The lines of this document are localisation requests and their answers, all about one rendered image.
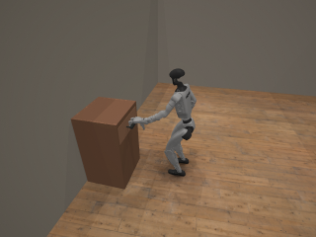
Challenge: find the left robot hand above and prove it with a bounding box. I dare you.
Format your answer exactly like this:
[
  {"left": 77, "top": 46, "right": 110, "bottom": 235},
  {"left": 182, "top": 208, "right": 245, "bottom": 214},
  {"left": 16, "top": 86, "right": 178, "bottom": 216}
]
[{"left": 128, "top": 117, "right": 145, "bottom": 130}]

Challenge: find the robot right upper arm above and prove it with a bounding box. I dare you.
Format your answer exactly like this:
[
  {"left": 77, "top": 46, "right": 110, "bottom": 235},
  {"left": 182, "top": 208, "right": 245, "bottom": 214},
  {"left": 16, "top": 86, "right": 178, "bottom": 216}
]
[{"left": 184, "top": 83, "right": 197, "bottom": 105}]

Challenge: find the drawer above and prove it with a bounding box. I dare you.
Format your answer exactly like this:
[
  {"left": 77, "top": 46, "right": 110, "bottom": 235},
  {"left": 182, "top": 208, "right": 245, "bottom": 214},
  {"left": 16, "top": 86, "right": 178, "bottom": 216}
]
[{"left": 118, "top": 107, "right": 136, "bottom": 144}]

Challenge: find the robot left upper arm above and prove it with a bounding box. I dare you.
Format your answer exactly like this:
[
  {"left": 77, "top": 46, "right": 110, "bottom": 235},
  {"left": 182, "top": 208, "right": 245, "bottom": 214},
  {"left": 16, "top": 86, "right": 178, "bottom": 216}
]
[{"left": 162, "top": 93, "right": 183, "bottom": 118}]

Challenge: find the handle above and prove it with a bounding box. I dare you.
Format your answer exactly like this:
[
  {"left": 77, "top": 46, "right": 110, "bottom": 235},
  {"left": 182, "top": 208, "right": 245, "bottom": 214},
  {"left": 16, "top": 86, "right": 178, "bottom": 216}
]
[{"left": 126, "top": 122, "right": 136, "bottom": 129}]

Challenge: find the robot head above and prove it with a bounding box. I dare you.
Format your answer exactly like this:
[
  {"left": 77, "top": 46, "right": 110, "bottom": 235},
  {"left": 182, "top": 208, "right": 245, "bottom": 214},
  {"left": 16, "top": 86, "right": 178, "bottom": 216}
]
[{"left": 169, "top": 68, "right": 188, "bottom": 92}]

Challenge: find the robot left forearm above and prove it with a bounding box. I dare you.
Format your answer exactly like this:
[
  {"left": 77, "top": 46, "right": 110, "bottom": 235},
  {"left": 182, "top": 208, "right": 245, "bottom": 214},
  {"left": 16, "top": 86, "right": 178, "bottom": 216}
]
[{"left": 141, "top": 111, "right": 165, "bottom": 124}]

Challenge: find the left robot foot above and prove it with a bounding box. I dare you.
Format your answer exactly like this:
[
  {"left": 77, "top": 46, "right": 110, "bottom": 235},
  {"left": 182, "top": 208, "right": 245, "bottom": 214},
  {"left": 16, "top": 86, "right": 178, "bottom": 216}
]
[{"left": 168, "top": 169, "right": 186, "bottom": 177}]

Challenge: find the cabinet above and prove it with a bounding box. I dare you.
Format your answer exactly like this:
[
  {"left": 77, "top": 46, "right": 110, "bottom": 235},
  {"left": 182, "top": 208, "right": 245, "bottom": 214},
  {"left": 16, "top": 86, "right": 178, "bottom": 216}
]
[{"left": 71, "top": 97, "right": 140, "bottom": 190}]

